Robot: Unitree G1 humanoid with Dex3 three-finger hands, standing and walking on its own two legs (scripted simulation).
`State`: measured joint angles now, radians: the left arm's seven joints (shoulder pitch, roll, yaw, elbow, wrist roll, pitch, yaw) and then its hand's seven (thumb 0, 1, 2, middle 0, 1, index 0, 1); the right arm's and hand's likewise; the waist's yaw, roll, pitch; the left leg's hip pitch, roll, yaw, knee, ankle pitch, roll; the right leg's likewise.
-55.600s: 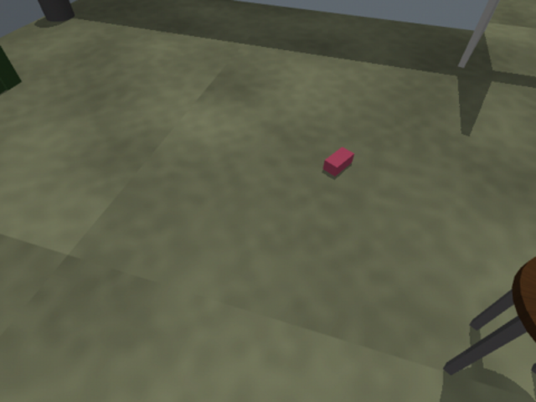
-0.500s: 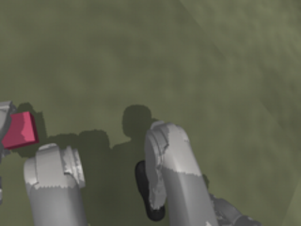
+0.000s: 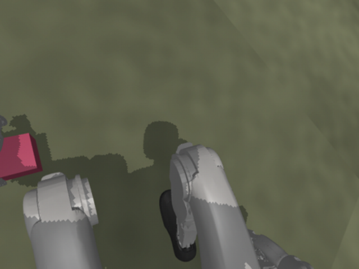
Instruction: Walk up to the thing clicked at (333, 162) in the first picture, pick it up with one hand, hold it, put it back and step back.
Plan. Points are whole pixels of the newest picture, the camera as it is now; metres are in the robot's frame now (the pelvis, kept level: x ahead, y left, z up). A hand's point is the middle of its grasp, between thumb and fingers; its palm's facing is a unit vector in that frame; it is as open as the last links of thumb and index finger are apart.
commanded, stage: open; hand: left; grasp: from above
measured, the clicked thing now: out of the picture +0.37 +0.30 -0.25
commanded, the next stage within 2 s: withdraw in 0.04 s
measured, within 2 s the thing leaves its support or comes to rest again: rests again in 0.50 s
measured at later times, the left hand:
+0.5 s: hand out of the picture +0.39 +0.32 -0.15, palm faces -0.22 -0.10 -0.97, open 14.2 cm
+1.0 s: hand out of the picture +0.32 +0.32 -0.10, palm faces -0.49 -0.12 -0.86, open 13.5 cm
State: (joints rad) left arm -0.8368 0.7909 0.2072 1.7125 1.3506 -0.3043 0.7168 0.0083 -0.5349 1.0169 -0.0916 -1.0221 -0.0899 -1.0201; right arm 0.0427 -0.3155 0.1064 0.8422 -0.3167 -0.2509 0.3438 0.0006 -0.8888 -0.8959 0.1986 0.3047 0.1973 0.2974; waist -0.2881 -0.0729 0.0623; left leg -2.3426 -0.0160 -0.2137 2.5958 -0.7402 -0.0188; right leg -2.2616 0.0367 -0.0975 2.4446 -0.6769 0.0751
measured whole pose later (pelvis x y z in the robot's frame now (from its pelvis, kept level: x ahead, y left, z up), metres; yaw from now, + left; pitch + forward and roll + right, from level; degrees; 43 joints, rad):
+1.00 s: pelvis -0.02 -0.01 +0.06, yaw +5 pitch +29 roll -6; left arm -0.70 0.70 0.06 1.27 1.30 -0.47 0.35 0.00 -0.42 0.94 -0.17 -0.93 -0.16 -0.93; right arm 0.05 -0.35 0.00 0.74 -0.14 -0.02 0.14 0.00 -0.91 -0.90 0.20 0.30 0.20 0.30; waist -0.13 -0.06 -0.08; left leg -2.21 -0.02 -0.14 2.35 -0.65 -0.04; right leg -2.16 0.00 -0.05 2.27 -0.62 0.02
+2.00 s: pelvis +0.02 -0.01 +0.30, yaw +9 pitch +24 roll -4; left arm 0.14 0.33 -0.01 0.15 0.21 0.25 0.06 0.01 0.89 0.90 -0.21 -0.31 -0.21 -0.31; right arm 0.05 -0.23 0.00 0.53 0.03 -0.11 -0.04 0.01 -0.91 -0.90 0.20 0.30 0.20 0.30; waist -0.03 0.02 -0.21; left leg -1.39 0.02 -0.08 1.57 -0.60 -0.02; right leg -1.35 -0.01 -0.04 1.51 -0.58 0.02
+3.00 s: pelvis +0.06 +0.00 +0.43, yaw +11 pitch +10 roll -3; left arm 0.50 0.22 0.04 -0.13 -0.05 0.45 0.02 0.01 0.91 0.90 -0.20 -0.31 -0.20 -0.30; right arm 0.29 -0.21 0.04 0.54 0.00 -0.26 -0.19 0.01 -0.90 -0.90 0.20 0.30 0.20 0.30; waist -0.03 0.04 -0.15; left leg -0.70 0.03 -0.07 1.01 -0.48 -0.01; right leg -0.66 -0.01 -0.05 0.94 -0.45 0.02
